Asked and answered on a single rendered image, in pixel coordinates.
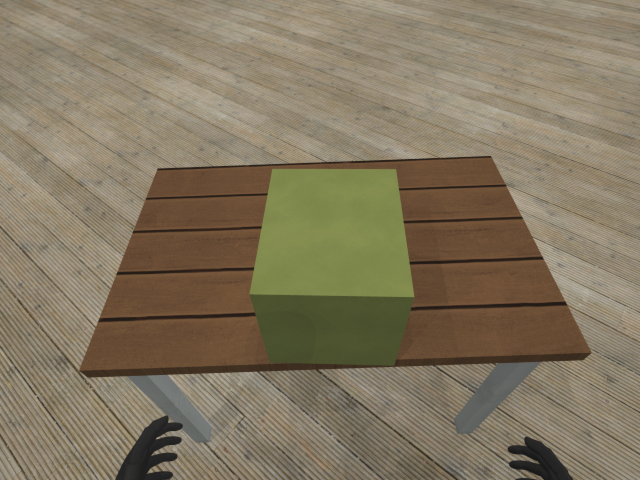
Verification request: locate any robot left hand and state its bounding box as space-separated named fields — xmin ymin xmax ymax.
xmin=115 ymin=416 xmax=183 ymax=480

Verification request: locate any robot right hand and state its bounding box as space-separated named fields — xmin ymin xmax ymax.
xmin=508 ymin=437 xmax=574 ymax=480

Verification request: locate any table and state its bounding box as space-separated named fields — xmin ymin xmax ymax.
xmin=79 ymin=156 xmax=592 ymax=443

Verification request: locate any carton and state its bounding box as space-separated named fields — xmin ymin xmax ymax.
xmin=249 ymin=169 xmax=414 ymax=366

